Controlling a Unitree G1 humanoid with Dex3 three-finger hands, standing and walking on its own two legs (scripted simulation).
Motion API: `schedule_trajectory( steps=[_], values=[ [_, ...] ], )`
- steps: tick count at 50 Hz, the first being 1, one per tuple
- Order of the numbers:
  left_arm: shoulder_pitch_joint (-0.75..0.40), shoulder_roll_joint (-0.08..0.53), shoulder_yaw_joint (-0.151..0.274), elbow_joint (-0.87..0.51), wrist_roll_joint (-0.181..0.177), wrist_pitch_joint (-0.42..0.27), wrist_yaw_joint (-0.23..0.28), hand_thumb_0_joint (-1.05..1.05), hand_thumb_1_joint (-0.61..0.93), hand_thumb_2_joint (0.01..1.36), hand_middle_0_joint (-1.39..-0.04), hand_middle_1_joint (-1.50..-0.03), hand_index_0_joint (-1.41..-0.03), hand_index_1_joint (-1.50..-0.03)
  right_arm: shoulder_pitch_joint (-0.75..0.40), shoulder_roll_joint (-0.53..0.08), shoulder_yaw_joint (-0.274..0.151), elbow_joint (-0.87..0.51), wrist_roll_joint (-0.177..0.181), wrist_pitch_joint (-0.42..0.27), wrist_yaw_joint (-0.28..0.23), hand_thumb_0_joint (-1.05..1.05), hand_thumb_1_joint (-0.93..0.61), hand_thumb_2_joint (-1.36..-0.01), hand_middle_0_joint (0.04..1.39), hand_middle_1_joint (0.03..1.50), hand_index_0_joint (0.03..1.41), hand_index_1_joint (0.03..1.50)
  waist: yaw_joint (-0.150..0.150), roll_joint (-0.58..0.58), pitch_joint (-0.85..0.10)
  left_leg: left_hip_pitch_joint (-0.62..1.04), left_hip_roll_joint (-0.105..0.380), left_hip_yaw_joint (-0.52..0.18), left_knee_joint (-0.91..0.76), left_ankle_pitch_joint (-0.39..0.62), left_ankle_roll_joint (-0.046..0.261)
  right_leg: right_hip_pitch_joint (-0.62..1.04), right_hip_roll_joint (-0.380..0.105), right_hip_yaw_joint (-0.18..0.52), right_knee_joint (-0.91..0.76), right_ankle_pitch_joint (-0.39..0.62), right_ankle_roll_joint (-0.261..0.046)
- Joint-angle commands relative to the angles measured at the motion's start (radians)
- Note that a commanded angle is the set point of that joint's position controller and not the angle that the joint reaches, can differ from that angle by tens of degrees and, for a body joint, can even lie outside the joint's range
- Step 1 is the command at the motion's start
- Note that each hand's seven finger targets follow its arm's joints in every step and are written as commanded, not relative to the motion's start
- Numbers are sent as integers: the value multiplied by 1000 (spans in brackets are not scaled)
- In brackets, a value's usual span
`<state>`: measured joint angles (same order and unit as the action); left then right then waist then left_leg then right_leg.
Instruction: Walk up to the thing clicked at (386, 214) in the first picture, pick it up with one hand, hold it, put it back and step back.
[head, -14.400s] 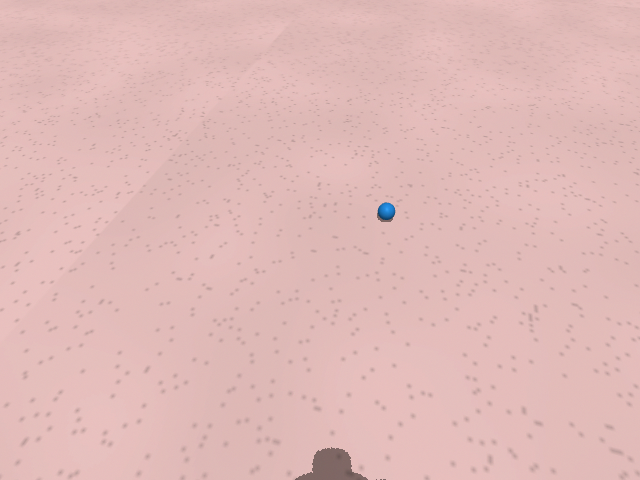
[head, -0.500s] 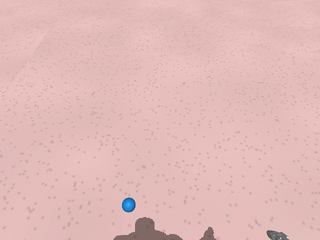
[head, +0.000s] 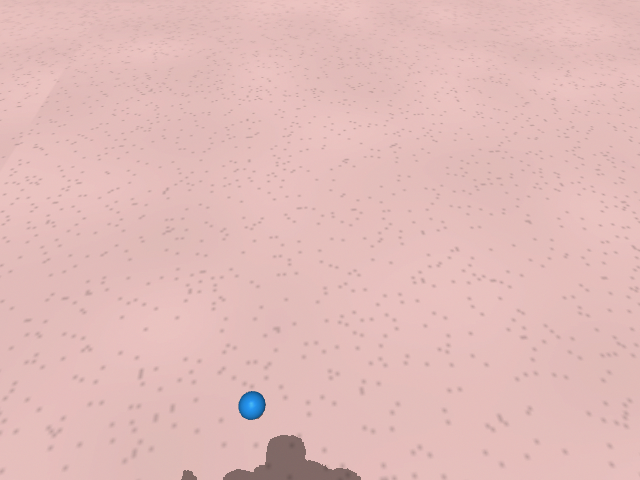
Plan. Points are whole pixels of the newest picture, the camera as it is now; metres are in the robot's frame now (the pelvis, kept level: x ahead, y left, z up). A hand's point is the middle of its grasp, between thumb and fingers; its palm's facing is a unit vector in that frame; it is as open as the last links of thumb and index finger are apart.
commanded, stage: walk up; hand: left
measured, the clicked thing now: (252, 405) +0.46 +0.20 -0.73
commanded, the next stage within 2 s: none
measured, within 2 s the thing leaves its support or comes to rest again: neither
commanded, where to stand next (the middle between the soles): +0.10 -0.03 m, yaw -2 degrees
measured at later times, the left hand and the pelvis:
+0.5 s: hand out of the picture +0.10 +0.25 -0.14, palm faces -0.03 -0.93 -0.36, open 7.4 cm; pelvis +0.02 -0.01 +0.01, yaw -1 degrees
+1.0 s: hand (134, 473) +0.19 +0.27 -0.16, palm faces +0.01 -0.92 -0.39, open 7.4 cm; pelvis +0.05 +0.01 -0.02, yaw +0 degrees
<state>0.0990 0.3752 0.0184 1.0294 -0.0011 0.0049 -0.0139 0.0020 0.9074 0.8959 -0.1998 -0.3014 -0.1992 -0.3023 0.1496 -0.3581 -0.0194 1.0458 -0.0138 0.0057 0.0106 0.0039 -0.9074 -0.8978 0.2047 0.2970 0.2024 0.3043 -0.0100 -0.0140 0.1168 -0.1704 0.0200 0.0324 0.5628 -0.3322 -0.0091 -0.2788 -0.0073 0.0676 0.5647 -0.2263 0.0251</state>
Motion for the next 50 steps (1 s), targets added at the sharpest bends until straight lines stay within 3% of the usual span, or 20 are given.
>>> schedule_trajectory(
  steps=[1, 17, 18, 19, 20, 22, 25, 27, 28, 29, 30, 31, 33, 37, 40, 45, 47, 48, 49, 50],
  values=[
    [-57, 207, 42, -38, 1, -28, 11, 0, 900, 900, -200, -300, -200, -300, -84, -226, -43, -64, 5, -31, -14, 0, -900, -900, 200, 300, 200, 300, 20, 17, -100, -76, 98, -125, -214, -33, 60, 99, -78, 96, -141, 53, -76],
    [-74, 191, 37, 40, 5, -36, 14, 0, 900, 900, -200, -300, -200, -300, -102, -219, -39, 8, 7, -33, -10, 0, -900, -900, 200, 300, 200, 300, 9, -12, -139, 59, 104, -77, -263, 128, 41, 100, -93, 97, -231, 166, -54],
    [-36, 220, 55, 12, 23, -40, -1, 0, 900, 900, -200, -300, -200, -300, -17, -266, -64, -14, -6, -44, 2, 0, -900, -900, 200, 300, 200, 300, -12, 17, -217, 121, 84, -85, -257, -232, 87, 88, -31, 57, -172, -255, -81],
    [-44, 215, 57, 7, 27, -36, -9, 0, 900, 900, -200, -300, -200, -300, 8, -289, -74, -11, -15, -44, 6, 0, -900, -900, 200, 300, 200, 300, -23, 72, -147, 133, 119, -159, -313, -424, 118, -55, -7, 32, -109, -365, -72],
    [-66, 208, 60, -4, 30, -32, -15, 0, 900, 900, -200, -300, -200, -300, 24, -308, -87, -15, -18, -42, 6, 0, -900, -900, 200, 300, 200, 300, -37, 139, -56, 118, 194, -251, -393, -502, 151, -166, 23, -15, 3, -313, -57],
    [-60, 192, 61, -37, 30, -35, -16, 0, 900, 900, -200, -300, -200, -300, -15, -314, -100, -57, -22, -51, 4, 0, -900, -900, 200, 300, 200, 300, -29, 136, 66, 93, 319, -330, -435, -296, 218, -266, -21, -23, 154, -197, -40],
    [15, 189, 68, -49, 29, -57, -27, 0, 900, 900, -200, -300, -200, -300, -34, -300, -98, -100, -25, -57, 10, 0, -900, -900, 200, 300, 200, 300, 11, 133, -14, 52, 243, -187, -320, -141, 200, -77, -54, -58, -11, -166, -55],
    [116, 173, 76, -7, 33, -69, -11, 0, 900, 900, -200, -300, -200, -300, -77, -230, -71, -125, -12, -34, 13, 0, -900, -900, 200, 300, 200, 300, 63, 106, -71, -57, 129, -37, -106, 145, 113, 207, 21, -96, -183, 5, -56],
    [135, 212, 80, -4, 37, -75, 6, 0, 900, 900, -200, -300, -200, -300, -54, -164, -51, -139, 3, -25, 10, 0, -900, -900, 200, 300, 200, 300, 59, -45, -89, -167, 57, 28, 43, 104, 54, 291, -90, 80, -254, 137, -68],
    [146, 307, 96, -23, 36, -82, 17, 0, 900, 900, -200, -300, -200, -300, -28, -145, -41, -153, 6, -16, 4, 0, -900, -900, 200, 300, 200, 300, 60, -181, -113, -285, -36, 7, 180, -182, 16, 309, -290, 405, -344, 71, -164],
    [131, 344, 101, -45, 36, -80, 21, 0, 900, 900, -200, -300, -200, -300, -7, -198, -58, -138, 2, -6, -9, 0, -900, -900, 200, 300, 200, 300, 60, -114, -87, -232, -13, -117, 277, -286, 30, 204, -361, 460, -320, 35, -252],
    [119, 312, 94, -57, 29, -80, 24, 0, 900, 900, -200, -300, -200, -300, 14, -212, -63, -125, 2, -2, -10, 0, -900, -900, 200, 300, 200, 300, 47, -70, -67, -262, -4, -154, 347, -274, 38, 219, -344, 405, -292, 116, -267],
    [85, 270, 81, -87, 20, -83, 42, 0, 900, 900, -200, -300, -200, -300, 40, -207, -64, -119, 5, 7, -10, 0, -900, -900, 200, 300, 200, 300, 22, -51, -78, -266, 27, -211, 354, -199, 32, 218, -298, 251, -253, 329, -222],
    [50, 250, 78, -121, 6, -72, 61, 0, 900, 900, -200, -300, -200, -300, 82, -206, -71, -110, 6, 35, -13, 0, -900, -900, 200, 300, 200, 300, 5, -102, -125, -186, -9, -173, 384, -124, 10, 161, -280, 95, -142, 806, -208],
    [16, 247, 81, -163, 7, -47, 64, 0, 900, 900, -200, -300, -200, -300, 65, -203, -67, -127, 15, 40, -22, 0, -900, -900, 200, 300, 200, 300, 9, -167, -123, -196, -32, -106, 390, -104, 4, 120, -268, 47, -83, 887, -226],
    [-26, 252, 80, -206, 0, 3, 61, 0, 900, 900, -200, -300, -200, -300, 110, -211, -77, -137, 12, 22, -30, 0, -900, -900, 200, 300, 200, 300, -15, -162, -199, -141, -39, -18, 67, 37, 24, 146, -218, 19, 132, 709, -192],
    [-31, 213, 68, -222, -18, 20, 57, 0, 900, 900, -200, -300, -200, -300, 102, -261, -98, -144, -5, 11, -32, 0, -900, -900, 200, 300, 200, 300, -23, -12, -202, -23, 37, -92, -85, 590, 50, 25, -119, -17, 251, 395, -105],
    [-2, 174, 63, -229, -33, 28, 58, 0, 900, 900, -200, -300, -200, -300, 69, -328, -115, -178, -17, 9, -32, 0, -900, -900, 200, 300, 200, 300, -3, 134, -200, 36, 221, -337, -106, 858, 139, -108, 22, -35, 400, 57, -48],
    [-8, 195, 74, -224, -29, 41, 71, 0, 900, 900, -200, -300, -200, -300, 69, -385, -123, -192, 5, 10, -26, 0, -900, -900, 200, 300, 200, 300, -39, 241, -254, 23, 358, -477, -112, 1009, 284, -105, 106, 20, 580, -472, -48],
    [-14, 207, 76, -208, -17, 52, 78, 0, 900, 900, -200, -300, -200, -300, 61, -372, -129, -195, 3, 10, -30, 0, -900, -900, 200, 300, 200, 300, -33, 201, -239, -19, 369, -511, -124, 899, 314, -119, 98, 103, 703, -488, -48]
  ],
)
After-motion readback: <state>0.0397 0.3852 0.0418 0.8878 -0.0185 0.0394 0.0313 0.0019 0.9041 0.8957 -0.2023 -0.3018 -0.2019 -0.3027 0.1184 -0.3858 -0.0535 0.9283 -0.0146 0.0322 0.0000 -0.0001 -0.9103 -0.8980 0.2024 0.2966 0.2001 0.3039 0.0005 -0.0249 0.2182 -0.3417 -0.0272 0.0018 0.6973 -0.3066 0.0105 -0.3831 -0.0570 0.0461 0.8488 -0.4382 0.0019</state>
